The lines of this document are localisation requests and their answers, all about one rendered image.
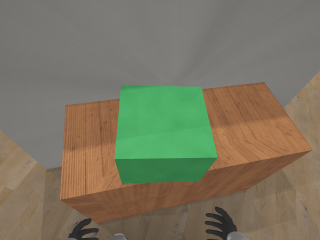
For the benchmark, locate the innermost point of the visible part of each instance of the right robot hand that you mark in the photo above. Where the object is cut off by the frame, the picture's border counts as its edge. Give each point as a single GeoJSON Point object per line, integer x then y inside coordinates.
{"type": "Point", "coordinates": [227, 225]}

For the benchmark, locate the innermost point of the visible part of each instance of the carton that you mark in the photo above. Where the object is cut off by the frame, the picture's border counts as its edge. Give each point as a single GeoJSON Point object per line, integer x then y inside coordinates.
{"type": "Point", "coordinates": [163, 135]}

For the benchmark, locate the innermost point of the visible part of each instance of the pedestal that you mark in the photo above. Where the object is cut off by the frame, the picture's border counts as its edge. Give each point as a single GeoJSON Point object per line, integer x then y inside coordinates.
{"type": "Point", "coordinates": [253, 136]}

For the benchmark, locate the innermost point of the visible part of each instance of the left robot hand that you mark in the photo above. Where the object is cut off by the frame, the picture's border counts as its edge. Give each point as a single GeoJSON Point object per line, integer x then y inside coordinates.
{"type": "Point", "coordinates": [78, 232]}

